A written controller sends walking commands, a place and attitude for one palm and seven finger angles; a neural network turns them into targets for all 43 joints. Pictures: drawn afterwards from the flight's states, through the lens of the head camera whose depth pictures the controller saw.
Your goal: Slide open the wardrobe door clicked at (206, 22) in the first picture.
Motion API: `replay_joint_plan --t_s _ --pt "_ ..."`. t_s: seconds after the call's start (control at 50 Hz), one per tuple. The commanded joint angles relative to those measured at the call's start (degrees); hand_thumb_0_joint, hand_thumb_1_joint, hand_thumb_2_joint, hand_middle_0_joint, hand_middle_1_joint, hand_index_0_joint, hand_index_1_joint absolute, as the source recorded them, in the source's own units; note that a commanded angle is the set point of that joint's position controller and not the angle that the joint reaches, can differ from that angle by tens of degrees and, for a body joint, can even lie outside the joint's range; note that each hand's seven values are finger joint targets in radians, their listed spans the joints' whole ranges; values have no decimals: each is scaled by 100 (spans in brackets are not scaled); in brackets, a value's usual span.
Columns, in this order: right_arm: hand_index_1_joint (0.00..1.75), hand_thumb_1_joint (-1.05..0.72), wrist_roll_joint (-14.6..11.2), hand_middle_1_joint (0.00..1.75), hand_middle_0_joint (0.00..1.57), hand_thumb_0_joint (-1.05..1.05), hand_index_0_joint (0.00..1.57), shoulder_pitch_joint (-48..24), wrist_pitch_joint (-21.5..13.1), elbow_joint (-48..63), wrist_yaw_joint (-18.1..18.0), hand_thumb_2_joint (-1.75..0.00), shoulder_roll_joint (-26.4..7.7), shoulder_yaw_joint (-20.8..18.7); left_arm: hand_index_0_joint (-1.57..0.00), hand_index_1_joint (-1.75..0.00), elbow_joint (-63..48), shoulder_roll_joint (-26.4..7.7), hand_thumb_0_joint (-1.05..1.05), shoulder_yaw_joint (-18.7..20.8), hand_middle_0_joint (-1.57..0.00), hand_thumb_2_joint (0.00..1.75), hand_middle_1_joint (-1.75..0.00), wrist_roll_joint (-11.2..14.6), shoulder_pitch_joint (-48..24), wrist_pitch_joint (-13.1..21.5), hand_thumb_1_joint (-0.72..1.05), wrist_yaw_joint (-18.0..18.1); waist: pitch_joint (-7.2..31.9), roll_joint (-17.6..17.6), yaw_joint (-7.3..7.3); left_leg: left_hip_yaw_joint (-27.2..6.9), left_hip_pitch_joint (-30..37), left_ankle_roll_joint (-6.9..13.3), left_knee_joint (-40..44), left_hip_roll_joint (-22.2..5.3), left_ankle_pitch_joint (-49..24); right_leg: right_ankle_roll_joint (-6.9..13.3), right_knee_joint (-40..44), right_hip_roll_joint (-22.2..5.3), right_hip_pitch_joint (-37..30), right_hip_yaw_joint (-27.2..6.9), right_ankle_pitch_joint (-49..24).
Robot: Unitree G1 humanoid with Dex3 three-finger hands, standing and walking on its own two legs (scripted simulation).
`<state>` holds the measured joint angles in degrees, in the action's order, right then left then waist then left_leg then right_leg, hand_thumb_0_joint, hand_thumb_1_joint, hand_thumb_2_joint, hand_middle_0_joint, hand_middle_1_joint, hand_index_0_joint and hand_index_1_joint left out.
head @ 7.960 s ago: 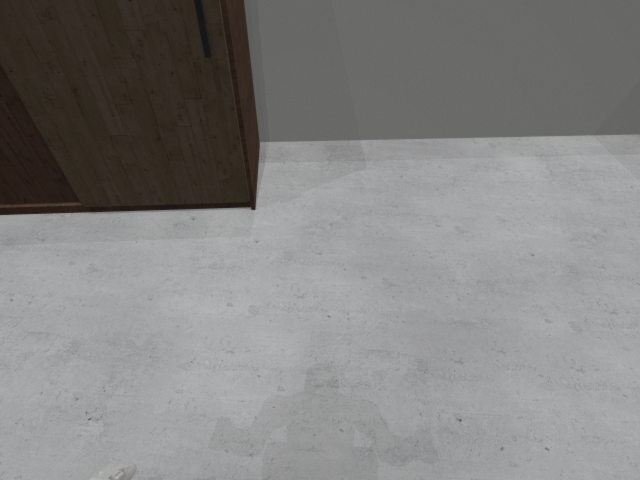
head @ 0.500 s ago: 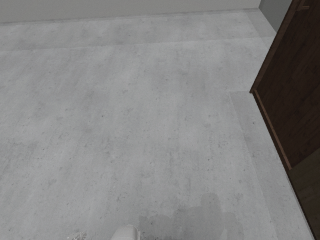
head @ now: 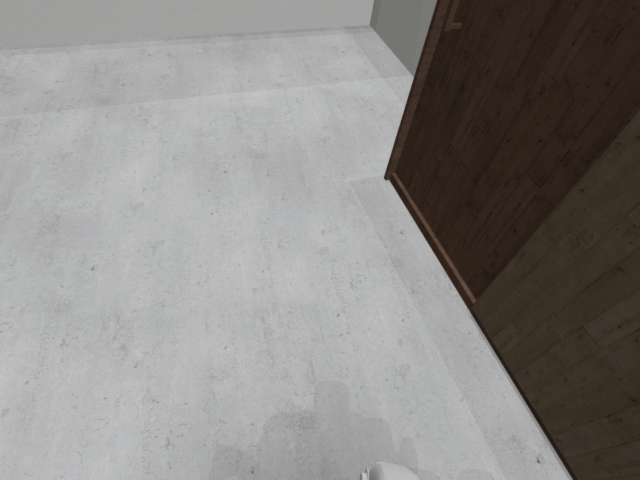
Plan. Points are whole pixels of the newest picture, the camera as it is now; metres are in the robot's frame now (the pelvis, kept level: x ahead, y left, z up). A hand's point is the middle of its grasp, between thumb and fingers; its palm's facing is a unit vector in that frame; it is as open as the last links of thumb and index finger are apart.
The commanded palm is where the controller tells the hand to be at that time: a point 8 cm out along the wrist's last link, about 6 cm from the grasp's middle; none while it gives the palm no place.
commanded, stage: turn to face it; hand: right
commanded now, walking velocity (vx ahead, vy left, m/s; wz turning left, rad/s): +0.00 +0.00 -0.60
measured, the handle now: out of the picture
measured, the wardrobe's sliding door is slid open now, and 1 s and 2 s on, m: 0.00 0.00 0.00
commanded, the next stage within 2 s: take the last steps up to it in 1.84 s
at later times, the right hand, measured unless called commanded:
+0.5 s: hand out of the picture +0.04 -0.30 -0.16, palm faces +0.30 +0.92 -0.25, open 7.4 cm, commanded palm none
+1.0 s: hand out of the picture +0.00 -0.22 -0.13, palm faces +0.53 +0.80 -0.30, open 7.4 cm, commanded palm none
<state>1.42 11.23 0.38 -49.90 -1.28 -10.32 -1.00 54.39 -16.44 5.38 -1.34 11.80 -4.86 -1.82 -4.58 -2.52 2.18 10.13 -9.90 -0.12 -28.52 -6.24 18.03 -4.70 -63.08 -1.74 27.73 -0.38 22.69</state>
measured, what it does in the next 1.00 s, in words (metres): steps on the spot, turning right: right foot, then left foot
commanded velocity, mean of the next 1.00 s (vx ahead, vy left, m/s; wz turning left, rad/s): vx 0.00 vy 0.00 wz -0.60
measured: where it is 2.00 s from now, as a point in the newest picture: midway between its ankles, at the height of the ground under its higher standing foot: outside the picture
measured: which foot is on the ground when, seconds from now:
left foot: down 0.00-0.18, up 0.20-0.76, down 0.78-1.00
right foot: up 0.00-0.16, down 0.18-0.78, up 0.80-1.00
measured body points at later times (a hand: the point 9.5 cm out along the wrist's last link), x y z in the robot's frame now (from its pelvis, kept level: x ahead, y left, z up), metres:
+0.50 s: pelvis +0.01 -0.06 +0.00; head +0.03 -0.10 +0.45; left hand +0.16 +0.16 -0.12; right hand +0.02 -0.35 -0.14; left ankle +0.04 +0.12 -0.65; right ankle +0.00 -0.13 -0.74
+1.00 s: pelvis +0.02 +0.00 +0.00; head +0.05 +0.03 +0.45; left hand +0.19 +0.22 -0.16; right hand -0.03 -0.26 -0.11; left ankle +0.07 +0.09 -0.74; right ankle -0.08 -0.12 -0.64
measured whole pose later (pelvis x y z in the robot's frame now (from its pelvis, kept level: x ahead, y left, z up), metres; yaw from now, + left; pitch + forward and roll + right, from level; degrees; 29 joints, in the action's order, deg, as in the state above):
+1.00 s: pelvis +0.02 +0.00 +0.00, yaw -35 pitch -1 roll -2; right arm 1.0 10.6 0.8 -49.8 -1.3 -10.1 -0.9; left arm 54.9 -16.6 6.1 -1.6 15.1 -4.6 -1.7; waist -3.0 -3.2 3.1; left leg 7.1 -10.5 0.6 -27.8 -4.6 16.0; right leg -4.3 -67.8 0.0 29.4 -2.7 20.0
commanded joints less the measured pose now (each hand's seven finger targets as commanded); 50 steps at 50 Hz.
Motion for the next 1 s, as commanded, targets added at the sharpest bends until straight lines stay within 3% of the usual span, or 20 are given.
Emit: replay_joint_plan --t_s 0.0,0.08,0.12,0.14,0.16,0.18,0.2,0.22,0.3,0.46,0.6,0.68,0.72,0.74,0.76,0.78,0.8,0.86,0.92,0.98 --pt "30 -90 14 30 20 0 20 401 -65 265 -82 -90 -1348 -393 -20 -30 -615 -182 0 -39 -20 90 -30 54 -634 153 90 -17 428 1506 -385 -554 783 616 554 -1298 -3461 -20 985 -43 211 390 138" --pt "30 -90 34 30 20 0 20 426 -4 228 -61 -90 -1528 -473 -20 -30 -667 -160 0 -90 -20 90 -30 80 -660 232 90 -23 511 1681 -435 -359 611 544 192 -1423 -3438 145 2087 42 -486 707 79" --pt "30 -90 -6 30 20 0 20 311 17 192 -38 -90 -1543 -490 -20 -30 -614 -305 0 -49 -20 90 -30 59 -274 279 90 -12 719 1364 -202 -68 402 291 -407 -1364 -3024 219 3054 95 -1198 767 -681" --pt "30 -90 -56 30 20 0 20 300 39 218 -24 -90 -1476 -492 -20 -30 -509 -563 0 22 -20 90 -30 39 166 338 90 -10 1054 742 60 58 -155 49 -1340 -1263 -2549 334 3787 -51 -2190 490 -1563" --pt "30 -90 -112 30 20 0 20 342 53 420 29 -90 -1110 -435 -20 -30 -476 -1256 0 196 -20 90 -30 -2 594 411 90 26 1358 -1151 284 250 -1769 -444 -2779 -432 295 1011 4007 -1526 -3330 -1529 -3621" --pt "30 -90 -84 30 20 0 20 -27 83 625 8 -90 -914 -323 -20 -30 -349 -1597 0 257 -20 90 -30 84 993 391 90 77 1483 -1540 422 -383 -2386 -553 -3613 -66 2266 1629 4019 -2286 -3345 -2363 -5622" --pt "30 -90 -54 30 20 0 20 -102 142 595 -18 -90 -1035 -351 -20 -30 -289 -1446 0 209 -20 90 -30 85 935 372 90 125 1388 -978 337 -776 -2411 -464 -3921 -239 2002 1736 3943 -2275 -3187 -1923 -5378" --pt "30 -90 -46 30 20 0 20 -239 176 515 -46 -90 -997 -359 -20 -30 -369 -1253 0 162 -20 90 -30 61 698 395 90 180 1190 -1210 292 -876 -2439 -490 -4048 -270 1652 1573 4056 -1904 -2786 -1775 -4823" --pt "30 -90 -43 30 20 0 20 -6 163 211 54 -90 -1048 -444 -20 -30 -630 -835 0 -4 -20 90 -30 42 -110 443 90 225 668 -581 -125 -970 -2174 -566 -4071 -128 380 1151 4325 -1070 -2055 -1178 -3632" --pt "30 -90 -33 30 20 0 20 -238 165 313 8 -90 -1065 -439 -20 -30 -596 -793 0 57 -20 90 -30 43 139 436 90 203 612 -520 -77 -1135 -2238 -696 -3433 5 111 1314 4569 -976 -2056 -1723 -2581" --pt "30 -90 -97 30 20 0 20 -775 104 597 -25 -90 -894 -362 -20 -30 -513 -830 0 137 -20 90 -30 -9 458 388 90 223 750 -491 104 -1187 -1891 -603 -2183 326 732 1553 4221 -991 -2196 -2512 -3174" --pt "30 -90 -152 30 20 0 20 -456 56 575 -56 -90 -869 -336 -20 -30 -536 -821 0 166 -20 90 -30 -5 323 350 90 223 1012 -653 -23 -1125 -948 -475 -1016 626 545 1407 3923 -753 -1922 -2678 -3833" --pt "30 -90 -159 30 20 0 20 -49 -1 477 -81 -90 -993 -359 -20 -30 -587 -747 0 167 -20 90 -30 48 101 337 90 201 1041 -513 -261 -1096 82 -431 231 588 -339 1125 3612 -495 -1237 -2580 -3288" --pt "30 -90 -136 30 20 0 20 196 -62 435 -101 -90 -1192 -403 -20 -30 -595 -557 0 143 -20 90 -30 90 142 348 90 175 1223 32 -367 -1455 978 -346 993 102 -842 805 3211 -198 -629 -2258 -2302" --pt "30 -90 -47 30 20 0 20 221 -103 438 -153 -90 -1689 -496 -20 -30 -661 -150 0 96 -20 90 -30 139 295 355 90 155 1242 1733 -357 -2982 1797 189 1354 -1499 -1100 321 2034 570 612 -1115 108" --pt "30 -90 -39 30 20 0 20 164 -63 513 -148 -90 -1789 -471 -20 -30 -728 -385 0 145 -20 90 -30 50 218 322 90 177 1021 1664 -348 -3379 902 770 1299 -2297 -1560 196 851 719 679 -619 1175" --pt "30 -90 -42 30 20 0 20 -88 -36 585 -145 -90 -1618 -421 -20 -30 -682 -416 0 180 -20 90 -30 8 264 274 90 148 731 1051 -201 -2865 238 914 1277 -2077 -1347 221 35 531 543 -691 901" --pt "30 -90 -84 30 20 0 20 -650 -70 642 -89 -90 -1093 -296 -20 -30 -350 -341 0 176 -20 90 -30 -17 427 118 90 37 69 1200 96 -1645 -408 447 1281 -1106 -976 100 -797 196 515 -412 -92" --pt "30 -90 -70 30 20 0 20 -250 -113 512 -74 -90 -1034 -292 -20 -30 -337 -290 0 134 -20 90 -30 9 345 116 90 0 169 1332 -39 -1118 40 403 1113 -982 -1600 -17 -770 127 638 -208 -380" --pt "30 -90 -39 30 20 0 20 128 -102 384 -85 -90 -1145 -340 -20 -30 -420 -277 0 87 -20 90 -30 7 -22 96 90 6 208 1357 -222 -1030 317 542 1023 -1185 -1857 -93 -361 -5 624 -69 -196"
